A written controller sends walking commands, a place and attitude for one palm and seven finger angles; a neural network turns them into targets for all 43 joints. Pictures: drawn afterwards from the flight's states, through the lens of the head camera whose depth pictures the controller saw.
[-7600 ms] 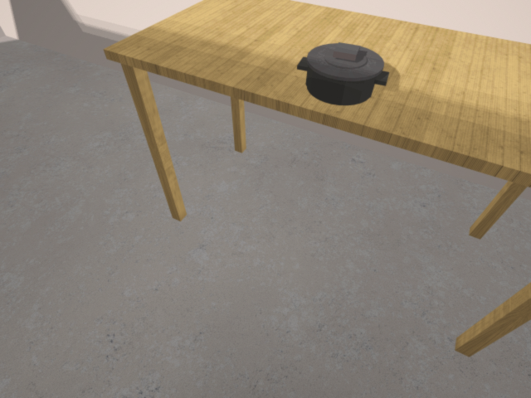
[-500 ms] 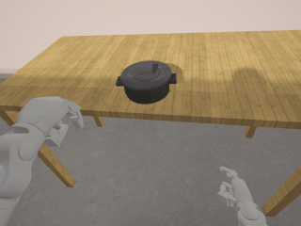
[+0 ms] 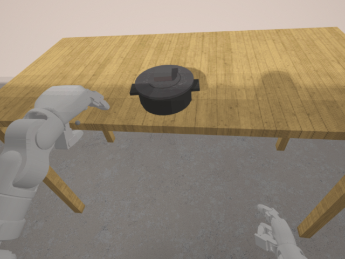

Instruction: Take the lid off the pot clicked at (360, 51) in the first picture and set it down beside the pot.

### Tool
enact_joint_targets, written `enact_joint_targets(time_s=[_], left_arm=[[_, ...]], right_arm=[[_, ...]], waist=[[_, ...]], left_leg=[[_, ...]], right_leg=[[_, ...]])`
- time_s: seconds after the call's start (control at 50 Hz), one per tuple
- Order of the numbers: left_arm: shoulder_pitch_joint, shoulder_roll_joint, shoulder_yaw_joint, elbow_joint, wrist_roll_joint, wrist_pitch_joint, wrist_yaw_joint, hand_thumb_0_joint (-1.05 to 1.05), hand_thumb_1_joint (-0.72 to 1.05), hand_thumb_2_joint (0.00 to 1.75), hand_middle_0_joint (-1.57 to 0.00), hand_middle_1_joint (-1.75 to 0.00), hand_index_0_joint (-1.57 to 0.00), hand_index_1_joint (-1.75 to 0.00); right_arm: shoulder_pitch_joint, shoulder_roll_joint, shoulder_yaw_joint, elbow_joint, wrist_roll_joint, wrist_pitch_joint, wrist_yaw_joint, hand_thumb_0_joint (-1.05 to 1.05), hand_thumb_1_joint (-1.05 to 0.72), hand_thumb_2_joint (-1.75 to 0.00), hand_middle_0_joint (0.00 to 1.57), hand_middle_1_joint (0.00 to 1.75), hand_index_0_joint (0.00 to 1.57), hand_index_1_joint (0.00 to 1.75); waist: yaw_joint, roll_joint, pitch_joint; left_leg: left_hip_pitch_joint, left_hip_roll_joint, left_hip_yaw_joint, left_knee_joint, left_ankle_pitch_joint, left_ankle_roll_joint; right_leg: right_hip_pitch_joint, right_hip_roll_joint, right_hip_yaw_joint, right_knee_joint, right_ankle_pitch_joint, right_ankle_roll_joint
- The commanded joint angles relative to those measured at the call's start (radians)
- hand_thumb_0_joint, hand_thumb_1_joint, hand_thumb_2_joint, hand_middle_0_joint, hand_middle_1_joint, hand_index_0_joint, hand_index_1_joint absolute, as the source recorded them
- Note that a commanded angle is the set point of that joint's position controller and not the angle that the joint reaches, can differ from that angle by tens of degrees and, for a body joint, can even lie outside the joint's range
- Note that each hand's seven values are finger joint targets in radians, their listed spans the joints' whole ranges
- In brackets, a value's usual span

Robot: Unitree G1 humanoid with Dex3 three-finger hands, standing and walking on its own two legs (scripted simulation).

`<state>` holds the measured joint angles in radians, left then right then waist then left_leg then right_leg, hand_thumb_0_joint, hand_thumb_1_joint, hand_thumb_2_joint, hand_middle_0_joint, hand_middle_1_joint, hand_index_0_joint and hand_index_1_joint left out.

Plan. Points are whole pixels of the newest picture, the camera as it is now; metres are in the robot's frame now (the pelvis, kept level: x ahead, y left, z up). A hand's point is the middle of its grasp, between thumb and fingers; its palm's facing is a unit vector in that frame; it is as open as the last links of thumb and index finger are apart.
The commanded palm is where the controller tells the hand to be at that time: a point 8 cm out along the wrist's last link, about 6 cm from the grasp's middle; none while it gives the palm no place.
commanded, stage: move the open hand above the knob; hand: left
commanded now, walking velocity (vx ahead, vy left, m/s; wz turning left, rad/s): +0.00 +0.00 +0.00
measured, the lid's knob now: (163, 74) +0.58 +0.12 +0.15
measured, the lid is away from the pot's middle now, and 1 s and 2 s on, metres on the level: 0.00 0.00 0.00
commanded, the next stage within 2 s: none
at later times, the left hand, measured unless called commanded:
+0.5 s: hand (103, 100) +0.38 +0.21 +0.20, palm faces -0.12 -0.05 -0.99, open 10.1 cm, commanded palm +0.35 +0.21 +0.28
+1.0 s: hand (131, 81) +0.45 +0.16 +0.21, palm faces -0.17 -0.05 -0.98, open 10.1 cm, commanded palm +0.42 +0.17 +0.28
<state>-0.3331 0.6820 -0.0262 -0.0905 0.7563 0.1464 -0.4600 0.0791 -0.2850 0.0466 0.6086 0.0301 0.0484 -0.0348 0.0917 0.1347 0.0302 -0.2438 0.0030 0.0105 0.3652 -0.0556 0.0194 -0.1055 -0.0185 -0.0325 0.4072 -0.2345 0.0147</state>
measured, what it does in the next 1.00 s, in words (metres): stands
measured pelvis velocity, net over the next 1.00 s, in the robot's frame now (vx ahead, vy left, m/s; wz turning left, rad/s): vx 0.05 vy -0.01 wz -0.01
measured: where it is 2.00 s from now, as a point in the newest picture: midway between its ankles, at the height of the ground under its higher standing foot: outside the picture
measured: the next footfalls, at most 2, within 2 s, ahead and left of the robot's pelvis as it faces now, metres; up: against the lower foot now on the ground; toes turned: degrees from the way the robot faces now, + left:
none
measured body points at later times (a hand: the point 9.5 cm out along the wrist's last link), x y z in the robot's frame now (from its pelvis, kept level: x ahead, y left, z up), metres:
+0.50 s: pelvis +0.02 +0.00 +0.00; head +0.02 -0.05 +0.45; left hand +0.38 +0.21 +0.26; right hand +0.25 -0.22 -0.09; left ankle +0.09 +0.11 -0.74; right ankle +0.00 -0.13 -0.74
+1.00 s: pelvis +0.05 -0.01 +0.00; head +0.05 -0.06 +0.45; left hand +0.45 +0.16 +0.26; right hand +0.25 -0.24 -0.11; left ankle +0.09 +0.11 -0.74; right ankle +0.00 -0.13 -0.74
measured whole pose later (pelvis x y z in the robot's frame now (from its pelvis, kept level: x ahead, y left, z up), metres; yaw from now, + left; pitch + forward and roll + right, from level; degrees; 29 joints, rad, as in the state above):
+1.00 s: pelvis +0.05 -0.01 +0.00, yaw +0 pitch +1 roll +1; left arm -0.80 0.53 -0.25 0.30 0.84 0.34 -0.52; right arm 0.09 -0.30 0.03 0.63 0.04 0.11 -0.01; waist 0.04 0.10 -0.03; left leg -0.30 -0.01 0.02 0.41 -0.14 0.01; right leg -0.16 -0.03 -0.02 0.45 -0.31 0.01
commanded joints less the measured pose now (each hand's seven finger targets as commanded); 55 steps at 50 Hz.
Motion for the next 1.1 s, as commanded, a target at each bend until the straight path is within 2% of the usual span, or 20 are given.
enact_joint_targets(time_s=[0.0, 0.04, 0.08, 0.12, 0.18, 0.2, 0.28, 0.32, 0.38, 0.4, 0.46, 0.52, 0.58, 0.64, 0.68, 0.7, 0.78, 0.9, 1.02, 1.08], left_arm=[[-0.413, 0.266, 0.183, -0.123, 0.025, 0.021, 0.037, 0.0, -0.4, 1.68, -0.86, -0.08, -0.86, -0.08], [-0.452, 0.237, 0.144, -0.085, 0.025, 0.023, 0.035, 0.0, -0.4, 1.67, -0.86, -0.08, -0.86, -0.08], [-0.414, 0.223, 0.146, -0.091, 0.016, 0.038, 0.034, 0.0, -0.4, 1.67, -0.86, -0.08, -0.86, -0.08], [-0.486, 0.233, 0.134, -0.048, 0.027, 0.041, 0.027, 0.0, -0.4, 1.67, -0.86, -0.08, -0.86, -0.08], [-0.536, 0.166, 0.065, -0.058, 0.027, 0.059, 0.026, 0.0, -0.4, 1.67, -0.86, -0.08, -0.86, -0.08], [-0.619, 0.175, 0.052, -0.08, 0.042, 0.056, 0.022, 0.0, -0.4, 1.67, -0.86, -0.08, -0.86, -0.08], [-0.569, 0.236, 0.122, -0.022, 0.048, 0.081, 0.029, 0.0, -0.4, 1.67, -0.86, -0.08, -0.86, -0.08], [-0.602, 0.196, 0.081, -0.004, 0.056, 0.09, 0.017, 0.0, -0.4, 1.67, -0.86, -0.08, -0.86, -0.08], [-0.573, 0.152, 0.05, 0.01, 0.044, 0.111, 0.012, 0.0, -0.4, 1.67, -0.86, -0.08, -0.86, -0.08], [-0.637, 0.146, 0.031, 0.004, 0.059, 0.113, 0.005, 0.0, -0.4, 1.67, -0.86, -0.08, -0.86, -0.08], [-0.699, 0.163, 0.027, 0.049, 0.069, 0.123, 0.006, 0.0, -0.4, 1.67, -0.86, -0.08, -0.86, -0.08], [-0.72, 0.209, 0.068, 0.028, 0.075, 0.129, 0.005, 0.0, -0.4, 1.67, -0.86, -0.08, -0.86, -0.08], [-0.719, 0.109, -0.014, 0.095, 0.062, 0.147, -0.002, 0.0, -0.4, 1.67, -0.86, -0.08, -0.86, -0.08], [-0.794, 0.145, -0.001, 0.092, 0.085, 0.151, -0.005, 0.0, -0.4, 1.67, -0.86, -0.08, -0.86, -0.08], [-0.79, 0.113, -0.021, 0.08, 0.071, 0.158, -0.003, 0.0, -0.4, 1.67, -0.86, -0.08, -0.86, -0.08], [-0.852, 0.138, -0.007, 0.075, 0.09, 0.157, -0.004, 0.0, -0.4, 1.67, -0.86, -0.08, -0.86, -0.08], [-0.815, 0.087, -0.042, 0.175, 0.082, 0.181, -0.01, 0.0, -0.4, 1.67, -0.86, -0.08, -0.86, -0.08], [-0.975, 0.083, -0.067, 0.173, 0.107, 0.19, -0.016, 0.0, -0.4, 1.67, -0.86, -0.08, -0.86, -0.08], [-0.984, 0.078, -0.07, 0.322, 0.12, 0.219, -0.024, 0.0, -0.4, 1.67, -0.86, -0.08, -0.86, -0.08], [-1.043, 0.025, -0.129, 0.364, 0.112, 0.227, -0.027, 0.0, -0.4, 1.67, -0.86, -0.08, -0.86, -0.08]], right_arm=[[-0.212, -0.105, -0.031, -0.176, 0.004, -0.057, -0.003, 0.0, -0.9, -0.9, 0.2, 0.3, 0.2, 0.3], [-0.214, -0.103, -0.031, -0.176, 0.006, -0.053, -0.008, 0.0, -0.9, -0.9, 0.2, 0.3, 0.2, 0.3], [-0.217, -0.099, -0.034, -0.188, 0.011, -0.058, -0.004, 0.0, -0.9, -0.9, 0.2, 0.3, 0.2, 0.3], [-0.2, -0.103, -0.034, -0.171, 0.008, -0.054, -0.009, 0.0, -0.9, -0.9, 0.2, 0.3, 0.2, 0.3], [-0.215, -0.097, -0.031, -0.18, 0.018, -0.055, -0.006, 0.0, -0.9, -0.9, 0.2, 0.3, 0.2, 0.3], [-0.206, -0.101, -0.03, -0.168, 0.014, -0.057, -0.005, 0.0, -0.9, -0.9, 0.2, 0.3, 0.2, 0.3], [-0.198, -0.111, -0.035, -0.165, 0.008, -0.051, 0.0, 0.0, -0.9, -0.9, 0.2, 0.3, 0.2, 0.3], [-0.198, -0.104, -0.033, -0.161, 0.009, -0.042, 0.004, 0.0, -0.9, -0.9, 0.2, 0.3, 0.2, 0.3], [-0.207, -0.106, -0.034, -0.174, 0.016, -0.032, 0.011, 0.0, -0.9, -0.9, 0.2, 0.3, 0.2, 0.3], [-0.195, -0.106, -0.033, -0.165, 0.014, -0.03, 0.011, 0.0, -0.9, -0.9, 0.2, 0.3, 0.2, 0.3], [-0.191, -0.111, -0.033, -0.157, 0.013, -0.02, 0.007, 0.0, -0.9, -0.9, 0.2, 0.3, 0.2, 0.3], [-0.19, -0.111, -0.038, -0.161, 0.011, -0.025, 0.009, 0.0, -0.9, -0.9, 0.2, 0.3, 0.2, 0.3], [-0.186, -0.11, -0.038, -0.158, 0.019, -0.017, 0.013, 0.0, -0.9, -0.9, 0.2, 0.3, 0.2, 0.3], [-0.17, -0.116, -0.04, -0.15, 0.015, -0.011, 0.014, 0.0, -0.9, -0.9, 0.2, 0.3, 0.2, 0.3], [-0.182, -0.114, -0.041, -0.161, 0.018, -0.013, 0.019, 0.0, -0.9, -0.9, 0.2, 0.3, 0.2, 0.3], [-0.168, -0.111, -0.039, -0.151, 0.015, -0.016, 0.018, 0.0, -0.9, -0.9, 0.2, 0.3, 0.2, 0.3], [-0.16, -0.119, -0.046, -0.147, 0.019, 0.001, 0.023, 0.0, -0.9, -0.9, 0.2, 0.3, 0.2, 0.3], [-0.146, -0.11, -0.041, -0.145, 0.017, 0.003, 0.021, 0.0, -0.9, -0.9, 0.2, 0.3, 0.2, 0.3], [-0.122, -0.117, -0.048, -0.129, 0.015, 0.015, 0.019, 0.0, -0.9, -0.9, 0.2, 0.3, 0.2, 0.3], [-0.113, -0.123, -0.049, -0.122, 0.019, 0.026, 0.016, 0.0, -0.9, -0.9, 0.2, 0.3, 0.2, 0.3]], waist=[[0.007, -0.081, -0.265], [-0.001, -0.076, -0.222], [-0.002, -0.025, -0.259], [-0.005, -0.1, -0.265], [-0.025, -0.045, -0.268], [-0.019, -0.071, -0.319], [-0.009, -0.046, -0.328], [-0.009, -0.097, -0.335], [-0.02, -0.084, -0.315], [-0.019, -0.129, -0.339], [-0.027, -0.108, -0.312], [-0.016, -0.108, -0.393], [-0.042, -0.111, -0.343], [-0.034, -0.125, -0.384], [-0.039, -0.084, -0.395], [-0.033, -0.126, -0.435], [-0.047, -0.133, -0.376], [-0.051, -0.159, -0.449], [-0.059, -0.183, -0.423], [-0.08, -0.18, -0.395]], left_leg=[[0.212, -0.044, -0.006, -0.045, -0.072, 0.008], [0.197, -0.04, -0.003, -0.048, -0.109, 0.007], [0.217, -0.04, -0.009, -0.036, -0.093, 0.006], [0.212, -0.044, 0.0, -0.031, -0.074, 0.011], [0.229, -0.043, -0.009, -0.021, -0.075, 0.009], [0.242, -0.048, -0.013, -0.029, -0.056, 0.01], [0.235, -0.048, -0.009, -0.001, 0.011, 0.009], [0.233, -0.052, 0.006, 0.006, 0.059, 0.014], [0.234, -0.051, 0.006, 0.016, 0.064, 0.014], [0.231, -0.06, 0.01, 0.013, 0.074, 0.017], [0.223, -0.058, 0.012, 0.013, 0.058, 0.017], [0.252, -0.062, 0.014, 0.035, 0.131, 0.023], [0.246, -0.06, 0.008, 0.043, 0.112, 0.021], [0.247, -0.066, 0.012, 0.039, 0.135, 0.024], [0.268, -0.067, 0.006, 0.058, 0.16, 0.025], [0.272, -0.07, 0.009, 0.054, 0.18, 0.026], [0.246, -0.067, 0.013, 0.065, 0.173, 0.026], [0.265, -0.077, 0.017, 0.067, 0.2, 0.034], [0.252, -0.078, 0.027, 0.083, 0.213, 0.04], [0.247, -0.078, 0.024, 0.08, 0.176, 0.04]], right_leg=[[-0.098, 0.067, -0.02, -0.097, -0.033, -0.035], [-0.129, 0.067, -0.022, -0.097, -0.065, -0.032], [-0.121, 0.079, -0.018, -0.087, -0.04, -0.038], [-0.117, 0.067, -0.02, -0.091, -0.033, -0.034], [-0.136, 0.079, -0.02, -0.082, -0.017, -0.039], [-0.112, 0.067, -0.022, -0.079, -0.006, -0.039], [-0.1, 0.074, -0.015, -0.069, 0.05, -0.046], [-0.089, 0.063, -0.015, -0.063, 0.096, -0.042], [-0.105, 0.071, -0.017, -0.061, 0.115, -0.043], [-0.087, 0.061, -0.017, -0.064, 0.125, -0.04], [-0.112, 0.061, -0.016, -0.061, 0.111, -0.039], [-0.071, 0.059, -0.005, -0.042, 0.186, -0.041], [-0.115, 0.069, -0.016, -0.045, 0.176, -0.042], [-0.093, 0.061, -0.011, -0.037, 0.202, -0.041], [-0.1, 0.068, -0.012, -0.029, 0.222, -0.046], [-0.076, 0.061, -0.008, -0.028, 0.241, -0.044], [-0.106, 0.065, -0.012, -0.024, 0.255, -0.045], [-0.079, 0.059, -0.004, -0.015, 0.294, -0.041], [-0.1, 0.06, 0.002, -0.008, 0.33, -0.04], [-0.123, 0.062, -0.005, -0.014, 0.306, -0.042]])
